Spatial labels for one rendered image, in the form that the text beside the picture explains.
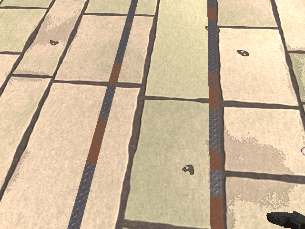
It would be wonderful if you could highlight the right robot hand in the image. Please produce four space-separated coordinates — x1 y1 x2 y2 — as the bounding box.
267 211 305 229

